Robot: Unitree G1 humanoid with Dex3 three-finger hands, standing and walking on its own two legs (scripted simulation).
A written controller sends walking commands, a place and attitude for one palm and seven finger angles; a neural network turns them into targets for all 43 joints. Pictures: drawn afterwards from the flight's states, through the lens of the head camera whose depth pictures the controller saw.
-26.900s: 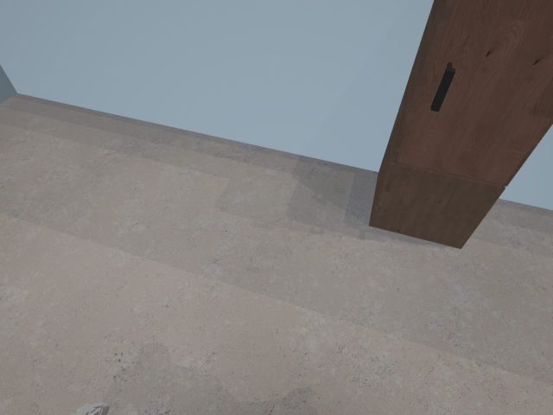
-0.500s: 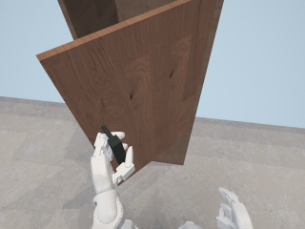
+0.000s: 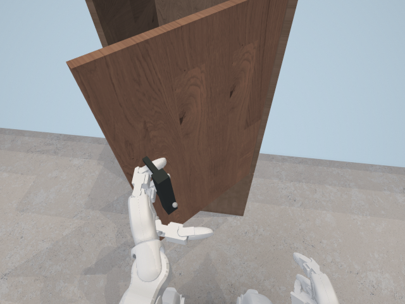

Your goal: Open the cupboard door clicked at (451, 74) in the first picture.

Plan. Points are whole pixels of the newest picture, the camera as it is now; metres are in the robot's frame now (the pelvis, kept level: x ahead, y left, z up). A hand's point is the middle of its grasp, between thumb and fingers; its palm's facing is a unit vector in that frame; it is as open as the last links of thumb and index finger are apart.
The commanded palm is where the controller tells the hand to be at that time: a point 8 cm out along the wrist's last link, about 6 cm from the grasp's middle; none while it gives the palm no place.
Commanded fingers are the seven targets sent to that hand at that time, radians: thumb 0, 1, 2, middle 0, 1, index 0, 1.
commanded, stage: open thumb and fingers to let go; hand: left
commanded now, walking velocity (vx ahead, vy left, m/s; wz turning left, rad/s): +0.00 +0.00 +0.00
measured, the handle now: (159, 185) +0.33 +0.11 +0.05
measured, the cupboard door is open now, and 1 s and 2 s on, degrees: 47 49 49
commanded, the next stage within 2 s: slide the hand sideways off the handle in 0.12 s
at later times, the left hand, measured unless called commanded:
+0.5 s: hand (170, 225) +0.25 +0.07 +0.06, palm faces -0.20 -0.98 +0.00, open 16.4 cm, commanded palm +0.23 +0.12 +0.05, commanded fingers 0.00 -0.50 0.30 -0.15 -0.30 -0.15 -0.30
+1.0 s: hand (147, 241) +0.22 +0.11 +0.05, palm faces -0.17 -0.99 -0.02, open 16.1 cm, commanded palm +0.20 +0.18 +0.05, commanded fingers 0.00 -0.50 0.30 -0.15 -0.30 -0.15 -0.30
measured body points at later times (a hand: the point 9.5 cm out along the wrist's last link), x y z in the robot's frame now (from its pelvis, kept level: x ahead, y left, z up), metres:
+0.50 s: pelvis -0.01 +0.02 +0.00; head +0.04 +0.00 +0.45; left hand +0.25 +0.13 +0.06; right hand +0.17 -0.20 -0.09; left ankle +0.02 +0.14 -0.67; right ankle +0.03 -0.10 -0.67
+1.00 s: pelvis +0.01 +0.02 -0.01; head +0.07 +0.02 +0.43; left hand +0.23 +0.17 +0.05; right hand +0.20 -0.20 -0.09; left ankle +0.02 +0.14 -0.67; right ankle +0.03 -0.10 -0.67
